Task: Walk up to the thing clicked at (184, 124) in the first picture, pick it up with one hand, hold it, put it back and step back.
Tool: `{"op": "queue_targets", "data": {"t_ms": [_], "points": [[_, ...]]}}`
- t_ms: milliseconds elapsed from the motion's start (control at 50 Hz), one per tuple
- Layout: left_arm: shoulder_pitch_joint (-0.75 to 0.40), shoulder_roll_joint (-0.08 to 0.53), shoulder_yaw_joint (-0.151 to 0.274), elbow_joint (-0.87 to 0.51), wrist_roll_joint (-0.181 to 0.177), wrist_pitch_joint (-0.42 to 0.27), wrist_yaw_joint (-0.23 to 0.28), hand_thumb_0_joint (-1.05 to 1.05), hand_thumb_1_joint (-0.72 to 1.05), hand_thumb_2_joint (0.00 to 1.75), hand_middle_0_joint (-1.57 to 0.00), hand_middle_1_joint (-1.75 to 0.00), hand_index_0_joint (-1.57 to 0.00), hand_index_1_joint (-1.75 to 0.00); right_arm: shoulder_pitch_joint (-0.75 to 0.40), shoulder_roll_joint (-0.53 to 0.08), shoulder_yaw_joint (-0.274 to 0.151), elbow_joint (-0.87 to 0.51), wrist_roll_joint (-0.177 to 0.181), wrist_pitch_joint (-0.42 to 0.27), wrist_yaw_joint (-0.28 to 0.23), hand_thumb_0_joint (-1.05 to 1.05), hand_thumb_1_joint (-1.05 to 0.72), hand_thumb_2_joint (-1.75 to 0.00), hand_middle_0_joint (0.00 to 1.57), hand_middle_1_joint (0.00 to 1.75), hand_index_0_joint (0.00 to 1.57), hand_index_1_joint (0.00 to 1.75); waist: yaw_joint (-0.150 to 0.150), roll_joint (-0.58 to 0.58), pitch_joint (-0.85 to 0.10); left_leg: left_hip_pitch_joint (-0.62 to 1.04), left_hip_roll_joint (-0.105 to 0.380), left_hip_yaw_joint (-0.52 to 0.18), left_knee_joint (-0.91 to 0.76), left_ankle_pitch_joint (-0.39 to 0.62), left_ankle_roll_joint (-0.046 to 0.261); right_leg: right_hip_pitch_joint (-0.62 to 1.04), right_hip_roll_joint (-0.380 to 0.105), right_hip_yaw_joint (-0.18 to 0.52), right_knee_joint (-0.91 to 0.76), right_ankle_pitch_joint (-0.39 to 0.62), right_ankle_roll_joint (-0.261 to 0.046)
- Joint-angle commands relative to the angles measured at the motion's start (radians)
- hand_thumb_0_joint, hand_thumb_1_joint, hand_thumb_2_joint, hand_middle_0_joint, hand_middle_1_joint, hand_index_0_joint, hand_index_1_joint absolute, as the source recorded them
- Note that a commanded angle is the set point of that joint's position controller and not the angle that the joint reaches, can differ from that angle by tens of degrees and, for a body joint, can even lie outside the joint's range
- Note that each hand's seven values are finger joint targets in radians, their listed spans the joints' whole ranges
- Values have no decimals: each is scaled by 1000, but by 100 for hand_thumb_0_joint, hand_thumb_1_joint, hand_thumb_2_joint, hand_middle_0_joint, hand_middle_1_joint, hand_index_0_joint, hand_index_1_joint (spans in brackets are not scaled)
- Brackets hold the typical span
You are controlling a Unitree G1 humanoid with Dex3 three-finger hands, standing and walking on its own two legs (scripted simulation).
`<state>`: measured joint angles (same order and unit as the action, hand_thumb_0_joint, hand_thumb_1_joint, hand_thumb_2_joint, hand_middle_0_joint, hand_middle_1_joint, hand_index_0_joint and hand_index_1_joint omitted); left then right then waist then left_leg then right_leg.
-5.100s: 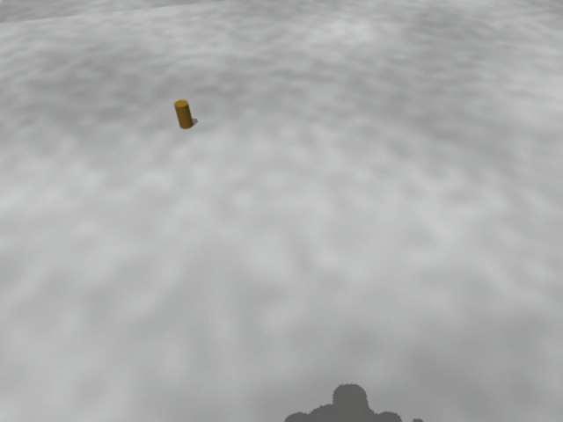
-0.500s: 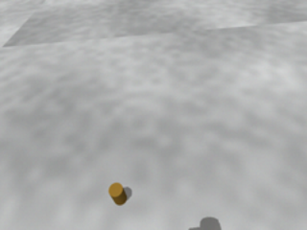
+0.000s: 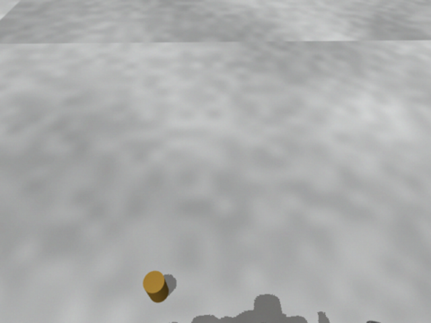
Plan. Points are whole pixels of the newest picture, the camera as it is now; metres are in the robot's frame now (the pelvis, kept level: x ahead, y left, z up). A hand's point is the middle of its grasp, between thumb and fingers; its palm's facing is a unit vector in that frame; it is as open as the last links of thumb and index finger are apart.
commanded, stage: walk up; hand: left
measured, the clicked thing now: (156, 287) +0.37 +0.23 -0.68
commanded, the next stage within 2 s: stand in 1.44 s
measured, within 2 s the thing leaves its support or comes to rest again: neither
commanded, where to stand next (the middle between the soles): +0.06 +0.00 m, yaw +1 degrees
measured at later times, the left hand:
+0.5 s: hand out of the picture +0.15 +0.24 -0.13, palm faces -0.03 -0.94 -0.34, open 7.4 cm
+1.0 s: hand out of the picture +0.13 +0.24 -0.13, palm faces -0.03 -0.94 -0.33, open 7.4 cm
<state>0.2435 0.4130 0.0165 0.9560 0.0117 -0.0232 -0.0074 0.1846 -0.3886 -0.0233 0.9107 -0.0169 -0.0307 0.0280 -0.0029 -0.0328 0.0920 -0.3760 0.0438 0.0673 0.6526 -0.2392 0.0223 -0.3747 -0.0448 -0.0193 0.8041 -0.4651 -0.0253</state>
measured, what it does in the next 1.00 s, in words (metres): steps on the spot: right foot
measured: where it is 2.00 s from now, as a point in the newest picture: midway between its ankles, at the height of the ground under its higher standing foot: outside the picture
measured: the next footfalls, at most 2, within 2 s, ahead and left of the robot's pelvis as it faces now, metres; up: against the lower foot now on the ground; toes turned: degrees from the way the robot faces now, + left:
right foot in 0.04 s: +0.08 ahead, -0.14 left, +0.00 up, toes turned -1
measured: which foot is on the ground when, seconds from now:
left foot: down 0.00-1.00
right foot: up 0.00-0.02, down 0.04-1.00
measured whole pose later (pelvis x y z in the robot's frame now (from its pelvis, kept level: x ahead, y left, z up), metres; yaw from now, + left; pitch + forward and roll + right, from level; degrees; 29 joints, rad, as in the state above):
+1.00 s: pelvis +0.06 -0.01 +0.03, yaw +0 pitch -2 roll +0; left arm 0.08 0.35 0.00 1.18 0.01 0.00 -0.01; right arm 0.08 -0.36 0.00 1.18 0.00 -0.01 0.01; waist -0.01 0.00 0.05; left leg -0.14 0.03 0.06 0.34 -0.16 -0.01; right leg -0.08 -0.03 -0.03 0.32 -0.20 0.03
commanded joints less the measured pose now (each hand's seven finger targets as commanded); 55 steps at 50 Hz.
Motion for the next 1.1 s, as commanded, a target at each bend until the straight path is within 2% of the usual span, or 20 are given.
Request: {"op": "queue_targets", "data": {"t_ms": [0,20,40,60,80,100,120,140,160,200,260,400,440,540,620,720,780,960,1080], "points": [[99,160,64,14,6,-23,19,0,90,90,-20,-30,-20,-30,-63,-236,-55,-54,9,-9,-22,0,-90,-90,20,30,20,30,41,165,-118,-30,173,-200,-162,-29,115,186,28,-20,-260,188,-6],[72,178,69,9,13,-29,23,0,90,90,-20,-30,-20,-30,-60,-200,-38,-49,16,-7,-22,0,-90,-90,20,30,20,30,45,116,-127,-62,151,-177,-127,-43,73,231,-5,37,-330,212,-21],[16,234,75,-12,21,-36,25,0,90,90,-20,-30,-20,-30,-47,-158,-24,-46,24,-5,-20,0,-90,-90,20,30,20,30,18,-16,-97,-92,78,-130,-65,-123,21,170,-126,241,-411,145,-58],[-56,272,73,-18,14,-33,19,0,90,90,-20,-30,-20,-30,-50,-172,-30,-22,25,-2,-25,0,-90,-90,20,30,20,30,-9,-78,-57,15,4,-58,-19,-217,3,6,-211,334,-461,-13,-120],[-106,252,62,-28,9,-28,12,0,90,90,-20,-30,-20,-30,-39,-193,-37,6,20,-2,-27,0,-90,-90,20,30,20,30,-29,-41,-39,110,8,-66,-44,-193,1,-57,-199,296,-439,-19,-121],[-128,222,50,-24,0,-26,12,0,90,90,-20,-30,-20,-30,-33,-207,-38,26,19,-8,-27,0,-90,-90,20,30,20,30,-36,0,-47,154,34,-90,-104,-131,8,-76,-156,213,-410,19,-84],[-131,204,41,-14,-4,-25,12,0,90,90,-20,-30,-20,-30,-54,-223,-40,38,21,-11,-23,0,-90,-90,20,30,20,30,-24,17,-37,140,58,-138,-153,-122,22,-59,-95,154,-385,45,-50],[-108,188,34,0,-5,-24,10,0,90,90,-20,-30,-20,-30,-70,-226,-36,44,18,-16,-22,0,-90,-90,20,30,20,30,-12,17,-58,138,91,-182,-197,-145,39,-23,-66,122,-369,97,-33],[-94,185,32,18,-5,-24,7,0,90,90,-20,-30,-20,-30,-84,-226,-30,49,18,-18,-20,0,-90,-90,20,30,20,30,1,0,-68,109,104,-200,-215,-157,46,30,-51,105,-368,115,-28],[-104,187,34,36,-7,-26,8,0,90,90,-20,-30,-20,-30,-90,-219,-20,75,19,-20,-20,0,-90,-90,20,30,20,30,4,-13,-88,89,91,-171,-217,-60,34,124,-65,116,-382,206,-31],[-126,185,30,56,-16,-25,11,0,90,90,-20,-30,-20,-30,-98,-215,-17,113,20,-24,-26,0,-90,-90,20,30,20,30,2,15,-130,165,82,-135,-211,135,18,162,-81,104,-380,357,-29],[-181,166,24,99,-20,-12,14,0,90,90,-20,-30,-20,-30,-128,-207,-17,167,21,-22,-34,0,-90,-90,20,30,20,30,8,29,-181,247,100,-119,-254,293,17,237,-86,71,-406,464,-8],[-199,162,22,113,-22,-8,14,0,90,90,-20,-30,-20,-30,-143,-198,-16,177,20,-18,-35,0,-90,-90,20,30,20,30,7,29,-149,243,100,-118,-280,274,9,232,-84,68,-434,432,-3],[-232,156,20,132,-14,-5,12,0,90,90,-20,-30,-20,-30,-170,-195,-15,194,15,-14,-34,0,-90,-90,20,30,20,30,1,36,-151,261,97,-110,-317,226,4,254,-89,69,-480,418,3],[-247,156,22,141,-12,-6,11,0,90,90,-20,-30,-20,-30,-174,-186,-12,200,14,-13,-33,0,-90,-90,20,30,20,30,0,30,-145,274,96,-104,-330,233,-1,259,-88,72,-506,414,8],[-249,152,21,150,-7,-4,8,0,90,90,-20,-30,-20,-30,-188,-191,-13,201,11,-11,-32,0,-90,-90,20,30,20,30,-1,47,-129,265,94,-105,-360,161,-4,256,-87,71,-529,372,12],[-245,150,24,153,-7,-5,8,0,90,90,-20,-30,-20,-30,-175,-188,-13,206,10,-14,-33,0,-90,-90,20,30,20,30,-1,36,-157,293,98,-103,-358,211,-5,269,-88,72,-528,401,12],[-231,144,26,156,-4,-3,9,0,90,90,-20,-30,-20,-30,-175,-183,-14,204,11,-11,-35,0,-90,-90,20,30,20,30,-3,38,-134,286,91,-104,-364,184,-6,266,-86,68,-545,379,16],[-218,141,27,161,-5,0,10,0,90,90,-20,-30,-20,-30,-167,-184,-16,208,9,-11,-37,0,-90,-90,20,30,20,30,0,35,-140,300,95,-109,-367,222,-6,272,-86,61,-539,404,18]]}}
